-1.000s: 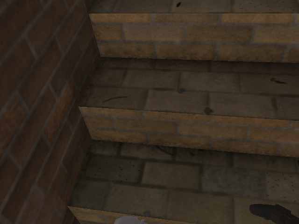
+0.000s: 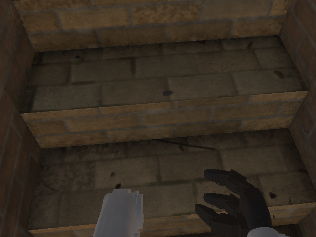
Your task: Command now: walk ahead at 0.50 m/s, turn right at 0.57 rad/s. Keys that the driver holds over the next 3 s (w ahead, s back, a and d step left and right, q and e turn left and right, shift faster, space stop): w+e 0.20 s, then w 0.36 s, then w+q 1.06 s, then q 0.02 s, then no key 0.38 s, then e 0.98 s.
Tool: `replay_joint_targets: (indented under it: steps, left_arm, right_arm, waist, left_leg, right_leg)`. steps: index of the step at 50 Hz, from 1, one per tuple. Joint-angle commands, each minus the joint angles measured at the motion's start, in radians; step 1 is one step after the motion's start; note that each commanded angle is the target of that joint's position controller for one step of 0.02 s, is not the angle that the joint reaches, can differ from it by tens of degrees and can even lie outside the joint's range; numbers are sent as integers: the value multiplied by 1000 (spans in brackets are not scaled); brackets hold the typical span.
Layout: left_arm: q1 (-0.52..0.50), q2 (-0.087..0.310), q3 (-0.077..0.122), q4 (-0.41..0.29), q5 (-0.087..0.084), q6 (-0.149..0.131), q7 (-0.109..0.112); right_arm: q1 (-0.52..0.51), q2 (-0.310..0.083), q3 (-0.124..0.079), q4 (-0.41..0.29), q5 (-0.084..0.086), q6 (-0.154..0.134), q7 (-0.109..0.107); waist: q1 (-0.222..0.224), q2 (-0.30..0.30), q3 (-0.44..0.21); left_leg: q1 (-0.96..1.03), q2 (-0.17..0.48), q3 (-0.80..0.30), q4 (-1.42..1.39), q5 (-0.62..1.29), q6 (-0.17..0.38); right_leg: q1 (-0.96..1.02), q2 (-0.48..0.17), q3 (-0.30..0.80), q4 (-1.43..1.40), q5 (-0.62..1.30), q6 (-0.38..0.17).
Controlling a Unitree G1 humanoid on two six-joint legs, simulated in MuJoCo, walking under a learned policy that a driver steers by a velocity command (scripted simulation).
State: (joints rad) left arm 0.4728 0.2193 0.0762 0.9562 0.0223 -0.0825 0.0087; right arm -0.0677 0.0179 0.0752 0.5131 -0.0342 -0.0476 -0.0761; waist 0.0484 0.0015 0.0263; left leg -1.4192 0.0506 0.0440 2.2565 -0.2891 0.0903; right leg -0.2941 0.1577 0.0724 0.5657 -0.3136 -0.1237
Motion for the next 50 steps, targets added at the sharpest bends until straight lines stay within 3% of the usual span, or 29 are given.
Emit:
replay_joint_targets:
  steps: [1,2,3,4,5,8,9,10,11,12,13,15,20,21,25,29,30,31,32,33,34,35,36,37,38,40,41,45,50]
  left_arm:
    - [58,117,15,-43,-27,1,34]
    - [83,164,29,-39,-25,14,49]
    - [112,135,25,-28,-1,28,68]
    - [111,142,34,-23,-17,31,81]
    - [83,126,34,-43,-13,29,89]
    - [-179,229,93,-171,6,-21,44]
    - [-238,167,74,-233,1,-44,8]
    - [-278,-20,39,-298,29,-22,-36]
    - [-214,-6,40,-306,76,-9,-45]
    - [-198,-29,39,-333,79,22,-34]
    - [-191,-90,6,-347,80,45,-6]
    - [-166,-84,-20,-354,87,87,23]
    - [-337,-87,-32,-458,24,133,21]
    - [-371,-92,-29,-453,13,131,35]
    - [-524,-70,-20,-484,36,149,84]
    - [-677,-74,-62,-587,52,148,48]
    - [-714,-87,-77,-621,36,142,38]
    - [-680,-88,-85,-612,1,152,29]
    - [-660,-90,-66,-612,-52,149,45]
    - [-425,-77,-37,-524,-58,171,39]
    - [-183,10,-10,-454,-54,159,52]
    - [-15,197,57,-406,36,143,92]
    - [33,234,72,-368,44,138,115]
    - [-69,213,67,-347,3,102,114]
    - [-242,166,60,-314,-36,80,86]
    - [-287,30,13,-217,-12,29,66]
    - [-247,-21,-5,-152,6,-4,49]
    - [-118,-39,-13,-80,3,-63,32]
    - [-52,116,-1,-71,20,-73,49]
  right_arm:
    - [-235,-79,1,-114,-15,26,6]
    - [-298,-89,4,-138,-20,34,4]
    - [-259,-20,18,-109,-9,34,3]
    - [-214,-26,24,-103,2,31,4]
    - [-123,-49,9,-50,20,27,-4]
    - [302,-265,-83,60,68,31,-15]
    - [400,-344,-125,94,32,3,-1]
    - [339,-387,-142,138,38,4,3]
    - [200,-360,-144,117,49,18,-8]
    - [170,-283,-139,160,63,8,-12]
    - [198,-233,-130,222,58,-1,-14]
    - [209,-170,-111,280,41,-32,-12]
    - [321,-287,-122,295,46,-69,5]
    - [322,-324,-131,281,23,-65,4]
    - [508,-392,-146,282,32,-87,11]
    - [551,-343,-139,312,11,-64,8]
    - [505,-308,-134,323,22,-50,8]
    - [463,-348,-140,306,25,-48,28]
    - [504,-445,-168,303,37,-47,28]
    - [587,-461,-169,347,32,-73,36]
    - [494,-514,-183,357,107,-109,86]
    - [397,-463,-188,271,150,-119,132]
    - [446,-441,-202,277,109,-134,160]
    - [472,-365,-196,276,56,-112,164]
    - [374,-282,-167,216,32,-74,142]
    - [287,-196,-130,154,-8,-10,94]
    - [282,-163,-111,139,-17,16,81]
    - [282,-161,-110,88,37,56,73]
    - [65,-117,-90,-61,39,104,31]
  waist:
    - [40,-28,0]
    - [58,-19,-24]
    - [46,-58,-90]
    - [24,-48,-150]
    - [-22,-117,-252]
    - [-211,-215,-455]
    - [-271,-25,-555]
    - [-182,355,-466]
    - [-134,305,-399]
    - [-80,165,-299]
    - [-37,54,-147]
    - [46,-106,-31]
    - [24,8,69]
    - [10,55,46]
    - [-71,60,30]
    - [-100,96,-54]
    - [-75,66,-61]
    - [-59,38,-137]
    - [-71,101,-199]
    - [3,164,-343]
    - [159,256,-464]
    - [250,-97,-518]
    - [239,-326,-669]
    - [130,-236,-585]
    - [22,-186,-336]
    - [-51,38,-66]
    - [-75,53,-42]
    - [-97,-88,57]
    - [-105,-69,121]
  left_leg:
    - [133,7,85,-239,-56,-11]
    - [242,-6,123,-347,-111,-20]
    - [300,-22,137,-390,-126,-10]
    - [469,-37,155,-607,-136,8]
    - [659,-97,208,-687,-148,33]
    - [1033,-98,-47,-1173,-300,32]
    - [1248,21,-251,-1352,-436,68]
    - [1363,248,-768,-1698,-217,201]
    - [1231,258,-900,-1851,95,366]
    - [1212,264,-780,-1782,-80,377]
    - [1128,235,-666,-1768,-179,319]
    - [981,174,-459,-1802,-37,209]
    - [1061,160,-170,-1886,536,191]
    - [1092,177,-150,-1933,605,227]
    - [1408,230,-160,-2008,394,216]
    - [1524,93,-18,-2070,388,152]
    - [1375,30,57,-2132,571,120]
    - [1199,36,51,-2190,738,158]
    - [1237,78,-17,-2108,1071,170]
    - [1305,194,-83,-1938,1522,167]
    - [1275,163,-36,-1752,1624,108]
    - [928,8,-76,-1300,1167,19]
    - [864,-159,-273,-895,237,18]
    - [802,-170,-418,-542,209,-7]
    - [727,-112,-296,-403,231,-10]
    - [587,-100,-261,-269,308,35]
    - [521,-101,-271,-191,291,65]
    - [278,-89,-266,-231,39,40]
    - [-34,-85,-225,116,-78,31]
  right_leg:
    - [-105,-205,261,-435,196,-9]
    - [-95,-232,291,-507,343,-21]
    - [9,-244,262,-452,622,-31]
    - [72,-247,163,-464,944,-13]
    - [112,-249,101,-381,1484,10]
    - [248,-301,136,104,1988,-42]
    - [128,-231,79,440,1566,-54]
    - [-348,22,63,890,270,10]
    - [-447,30,114,1413,64,53]
    - [-598,-23,110,1605,48,63]
    - [-713,-56,127,1638,11,47]
    - [-703,-70,142,1683,47,41]
    - [-884,-56,119,1539,-123,77]
    - [-888,-35,72,1629,-172,72]
    - [-1187,-59,79,1811,-259,44]
    - [-1105,-191,-159,1426,-313,68]
    - [-808,-239,-192,1051,-239,53]
    - [-425,-185,-288,710,-179,51]
    - [-212,-122,-244,590,-349,59]
    - [-37,-44,-252,662,-407,18]
    - [194,-68,-123,484,-141,10]
    - [365,-348,481,69,-235,-74]
    - [433,-539,1060,-316,-295,-150]
    - [291,-522,1047,-305,-419,-132]
    - [38,-488,824,-229,-547,-120]
    - [-169,-464,513,-63,-326,-62]
    - [-155,-436,397,-69,-157,-28]
    - [12,-411,38,-211,268,1]
    - [77,-490,-73,-387,165,-13]
